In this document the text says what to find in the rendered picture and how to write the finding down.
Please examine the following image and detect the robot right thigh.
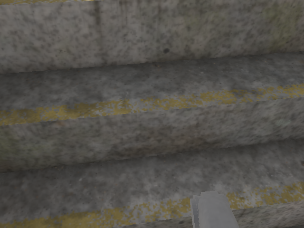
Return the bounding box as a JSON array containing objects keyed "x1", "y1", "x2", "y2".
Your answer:
[{"x1": 190, "y1": 191, "x2": 239, "y2": 228}]

